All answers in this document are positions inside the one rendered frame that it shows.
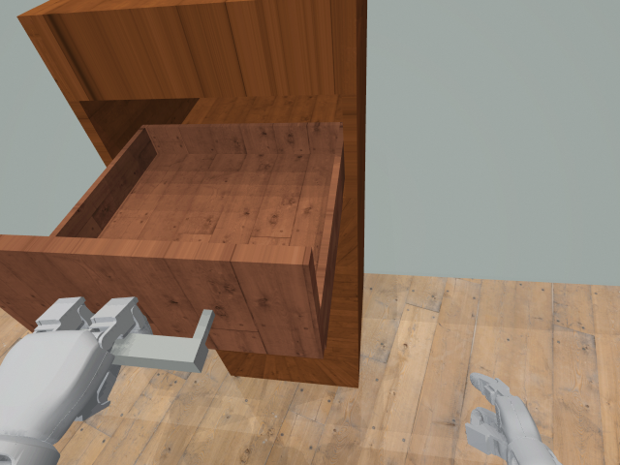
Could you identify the drawer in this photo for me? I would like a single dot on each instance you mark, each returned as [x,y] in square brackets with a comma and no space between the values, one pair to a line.
[242,219]

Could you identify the right robot forearm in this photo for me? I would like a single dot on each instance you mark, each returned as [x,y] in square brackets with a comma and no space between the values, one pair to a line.
[528,451]

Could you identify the left robot hand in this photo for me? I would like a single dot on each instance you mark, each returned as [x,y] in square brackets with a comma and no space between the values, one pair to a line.
[60,374]

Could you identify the right robot hand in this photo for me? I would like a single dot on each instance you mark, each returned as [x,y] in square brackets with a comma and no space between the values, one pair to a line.
[490,432]

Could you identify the handle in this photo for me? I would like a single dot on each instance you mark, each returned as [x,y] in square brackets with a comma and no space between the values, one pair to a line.
[165,352]

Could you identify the cabinet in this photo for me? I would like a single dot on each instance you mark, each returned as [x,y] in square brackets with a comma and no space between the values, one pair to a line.
[122,64]

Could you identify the left robot forearm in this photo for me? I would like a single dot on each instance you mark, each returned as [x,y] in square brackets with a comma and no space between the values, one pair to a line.
[17,450]

